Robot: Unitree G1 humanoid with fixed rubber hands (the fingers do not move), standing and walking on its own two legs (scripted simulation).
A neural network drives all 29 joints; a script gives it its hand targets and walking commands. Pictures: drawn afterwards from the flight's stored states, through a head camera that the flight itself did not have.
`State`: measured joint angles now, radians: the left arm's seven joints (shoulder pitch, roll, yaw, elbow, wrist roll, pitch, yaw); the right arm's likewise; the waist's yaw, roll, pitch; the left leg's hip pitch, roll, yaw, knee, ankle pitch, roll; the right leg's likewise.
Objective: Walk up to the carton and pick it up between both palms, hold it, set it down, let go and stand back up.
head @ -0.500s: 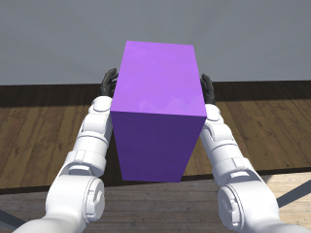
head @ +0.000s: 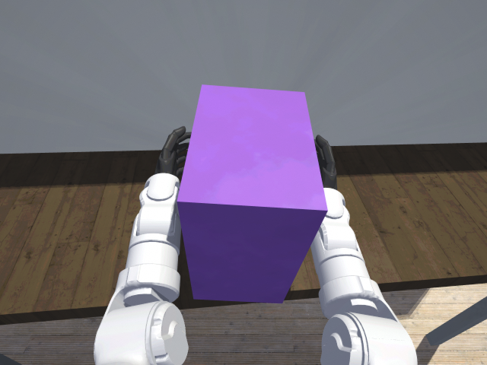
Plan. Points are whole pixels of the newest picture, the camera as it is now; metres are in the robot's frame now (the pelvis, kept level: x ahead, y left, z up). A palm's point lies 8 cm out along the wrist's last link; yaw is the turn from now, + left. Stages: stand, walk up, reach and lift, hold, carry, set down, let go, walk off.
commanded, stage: reach and lift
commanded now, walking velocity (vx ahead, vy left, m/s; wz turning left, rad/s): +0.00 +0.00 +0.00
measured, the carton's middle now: (245, 202) +0.37 -0.03 +0.09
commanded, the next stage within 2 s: none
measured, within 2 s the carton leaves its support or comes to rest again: leaves its support in 0.82 s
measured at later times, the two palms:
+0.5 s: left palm (169, 179) +0.40 +0.10 +0.12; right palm (322, 190) +0.36 -0.15 +0.11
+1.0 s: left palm (170, 170) +0.39 +0.09 +0.15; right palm (331, 182) +0.35 -0.16 +0.14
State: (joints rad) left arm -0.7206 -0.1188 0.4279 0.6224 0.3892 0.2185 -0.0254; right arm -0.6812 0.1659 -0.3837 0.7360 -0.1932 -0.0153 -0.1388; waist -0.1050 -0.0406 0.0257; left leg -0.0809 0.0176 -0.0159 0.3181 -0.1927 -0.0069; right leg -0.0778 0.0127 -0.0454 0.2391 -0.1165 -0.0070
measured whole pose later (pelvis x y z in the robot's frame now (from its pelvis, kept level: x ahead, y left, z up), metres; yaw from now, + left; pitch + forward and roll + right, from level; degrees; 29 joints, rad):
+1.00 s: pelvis -0.02 +0.00 +0.00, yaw -1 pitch -3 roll -1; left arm -0.76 -0.12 0.40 0.64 0.40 0.22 0.02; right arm -0.73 0.11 -0.35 0.88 -0.15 -0.18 -0.15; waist -0.10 -0.07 0.01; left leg -0.08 0.02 0.01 0.31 -0.16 0.00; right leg -0.09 0.01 -0.05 0.24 -0.09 -0.01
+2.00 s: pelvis -0.03 +0.00 +0.00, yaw +0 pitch -9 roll -1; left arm -0.86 -0.05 0.35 0.42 0.36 0.67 0.04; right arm -0.92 0.02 -0.16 0.84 0.12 0.15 -0.19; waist -0.11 -0.09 0.03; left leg -0.02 0.01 0.00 0.35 -0.17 0.00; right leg -0.02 -0.01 -0.08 0.28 -0.10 -0.01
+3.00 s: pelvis -0.01 -0.01 +0.00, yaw +0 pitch -4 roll -1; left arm -1.00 0.04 0.37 0.49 0.21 0.90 0.05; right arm -1.19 -0.14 0.06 0.86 0.42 0.56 -0.34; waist -0.11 0.00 -0.13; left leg -0.11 0.03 -0.02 0.40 -0.22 -0.02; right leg -0.09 0.02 -0.06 0.31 -0.14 -0.02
